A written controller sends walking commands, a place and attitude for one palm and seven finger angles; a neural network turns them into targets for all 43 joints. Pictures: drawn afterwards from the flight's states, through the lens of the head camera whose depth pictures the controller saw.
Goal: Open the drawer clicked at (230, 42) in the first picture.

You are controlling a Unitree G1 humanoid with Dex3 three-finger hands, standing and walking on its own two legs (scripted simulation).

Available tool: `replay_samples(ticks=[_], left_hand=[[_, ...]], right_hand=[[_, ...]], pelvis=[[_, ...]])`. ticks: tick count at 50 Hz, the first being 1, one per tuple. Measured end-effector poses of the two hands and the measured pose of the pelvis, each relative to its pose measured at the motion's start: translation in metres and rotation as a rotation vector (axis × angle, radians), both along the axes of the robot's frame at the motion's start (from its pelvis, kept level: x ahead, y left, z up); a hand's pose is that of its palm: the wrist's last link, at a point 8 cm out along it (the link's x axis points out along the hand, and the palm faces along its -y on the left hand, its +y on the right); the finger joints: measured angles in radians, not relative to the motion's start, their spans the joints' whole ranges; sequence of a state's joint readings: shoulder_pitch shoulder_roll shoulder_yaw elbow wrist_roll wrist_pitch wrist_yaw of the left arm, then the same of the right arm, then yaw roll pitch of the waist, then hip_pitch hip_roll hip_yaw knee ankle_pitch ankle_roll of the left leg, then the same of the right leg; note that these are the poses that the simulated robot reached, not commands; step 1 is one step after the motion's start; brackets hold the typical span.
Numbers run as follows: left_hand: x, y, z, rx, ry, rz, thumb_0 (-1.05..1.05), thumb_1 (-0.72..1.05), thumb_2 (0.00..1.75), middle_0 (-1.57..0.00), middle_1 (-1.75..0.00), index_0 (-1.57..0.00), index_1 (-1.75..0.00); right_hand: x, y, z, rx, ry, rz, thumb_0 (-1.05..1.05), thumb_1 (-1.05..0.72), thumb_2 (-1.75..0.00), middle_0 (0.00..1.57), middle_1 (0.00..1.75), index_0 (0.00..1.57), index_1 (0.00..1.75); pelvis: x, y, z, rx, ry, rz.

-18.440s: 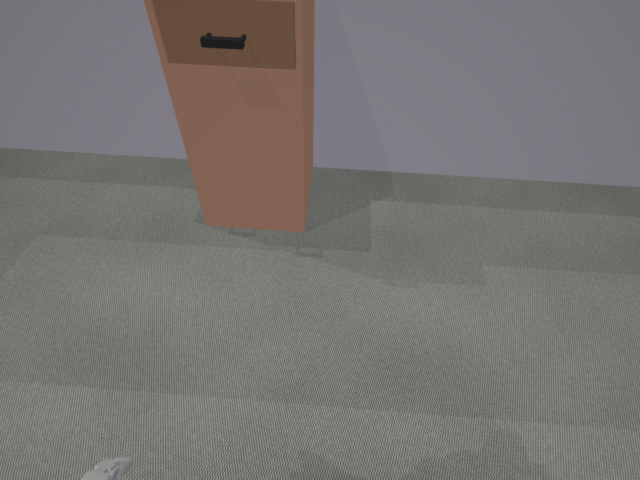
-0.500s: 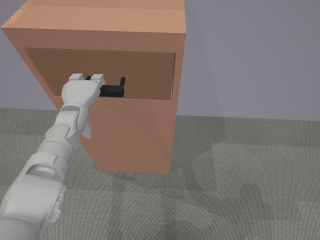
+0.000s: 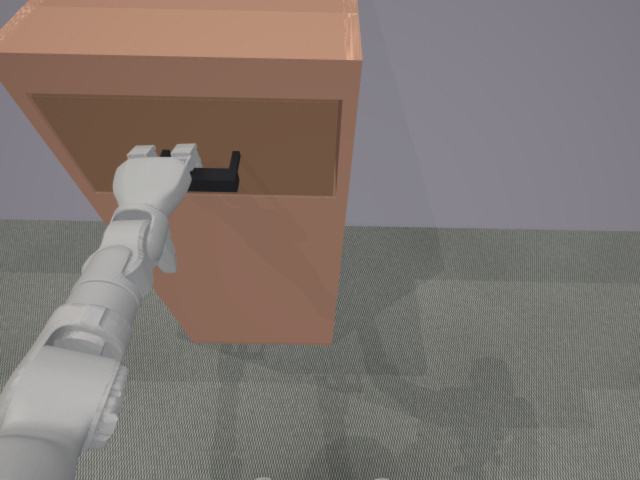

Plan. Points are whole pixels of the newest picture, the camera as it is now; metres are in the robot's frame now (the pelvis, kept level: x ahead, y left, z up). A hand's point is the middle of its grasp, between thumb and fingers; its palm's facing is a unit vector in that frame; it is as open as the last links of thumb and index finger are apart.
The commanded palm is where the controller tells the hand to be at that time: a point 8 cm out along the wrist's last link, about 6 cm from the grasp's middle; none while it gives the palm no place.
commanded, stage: close the thumb around the handle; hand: left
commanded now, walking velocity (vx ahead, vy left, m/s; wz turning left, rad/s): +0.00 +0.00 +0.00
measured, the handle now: (197, 168) +0.52 +0.18 +0.07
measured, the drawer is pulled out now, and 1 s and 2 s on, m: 0.00 0.02 0.08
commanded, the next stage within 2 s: pull the drawer open in 0.62 s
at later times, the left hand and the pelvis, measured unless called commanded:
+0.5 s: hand (168, 208) +0.46 +0.21 +0.05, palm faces -0.04 -0.03 -1.00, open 6.2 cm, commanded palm +0.44 +0.19 +0.10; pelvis +0.01 +0.00 +0.00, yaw +0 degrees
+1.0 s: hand (166, 221) +0.44 +0.21 +0.05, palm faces -0.03 -0.05 -1.00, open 5.8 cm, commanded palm +0.40 +0.19 +0.10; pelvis +0.03 +0.00 +0.01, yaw +0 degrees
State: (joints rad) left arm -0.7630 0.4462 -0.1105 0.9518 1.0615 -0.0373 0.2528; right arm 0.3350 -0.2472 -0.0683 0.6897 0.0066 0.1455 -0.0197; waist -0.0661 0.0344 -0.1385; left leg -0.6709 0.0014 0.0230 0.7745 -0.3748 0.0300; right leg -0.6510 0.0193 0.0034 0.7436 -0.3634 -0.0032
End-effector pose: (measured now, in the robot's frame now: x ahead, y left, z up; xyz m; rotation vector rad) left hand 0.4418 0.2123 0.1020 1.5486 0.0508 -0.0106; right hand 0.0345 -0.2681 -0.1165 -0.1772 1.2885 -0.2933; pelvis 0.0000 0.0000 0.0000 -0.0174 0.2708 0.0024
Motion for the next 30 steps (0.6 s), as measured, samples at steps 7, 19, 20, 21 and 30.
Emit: replay_samples(ticks=[7, 19, 20, 21, 30], left_hand=[[0.0, 0.0, 0.0, 0.0, 0.002, 0.004, 0.0, -0.28, 0.39, -0.32, -1.22, -0.32, -1.23], [0.001, -0.001, 0.001, -0.001, -0.001, 0.008, 0.0, 0.31, 0.65, -0.33, -1.24, -0.35, -1.29], [0.001, -0.001, 0.001, -0.003, 0.0, 0.009, 0.0, 0.37, 0.67, -0.33, -1.25, -0.36, -1.3], [0.001, -0.001, 0.001, -0.005, 0.001, 0.008, 0.0, 0.42, 0.7, -0.33, -1.25, -0.36, -1.3], [0.001, -0.001, 0.0, -0.008, -0.002, 0.009, 0.0, 0.72, 0.82, -0.33, -1.28, -0.36, -1.34]], right_hand=[[0.002, 0.003, 0.0, 0.006, -0.011, 0.001, 0.0, -0.9, -0.9, 0.2, 0.3, 0.2, 0.3], [0.012, 0.005, -0.001, 0.014, -0.019, 0.014, 0.0, -0.9, -0.9, 0.2, 0.3, 0.2, 0.3], [0.013, 0.005, -0.001, 0.014, -0.02, 0.015, 0.0, -0.9, -0.9, 0.2, 0.3, 0.2, 0.3], [0.014, 0.004, -0.001, 0.014, -0.022, 0.014, 0.0, -0.9, -0.9, 0.2, 0.3, 0.2, 0.3], [0.024, 0.003, -0.001, 0.019, -0.029, 0.018, 0.0, -0.9, -0.9, 0.2, 0.3, 0.2, 0.3]], pelvis=[[0.001, 0.001, 0.0, -0.001, 0.001, -0.001], [0.004, 0.001, 0.0, -0.001, 0.002, 0.001], [0.005, 0.001, 0.0, -0.001, 0.002, 0.001], [0.005, 0.001, 0.0, -0.001, 0.001, 0.0], [0.01, 0.0, 0.001, -0.001, 0.0, 0.0]])
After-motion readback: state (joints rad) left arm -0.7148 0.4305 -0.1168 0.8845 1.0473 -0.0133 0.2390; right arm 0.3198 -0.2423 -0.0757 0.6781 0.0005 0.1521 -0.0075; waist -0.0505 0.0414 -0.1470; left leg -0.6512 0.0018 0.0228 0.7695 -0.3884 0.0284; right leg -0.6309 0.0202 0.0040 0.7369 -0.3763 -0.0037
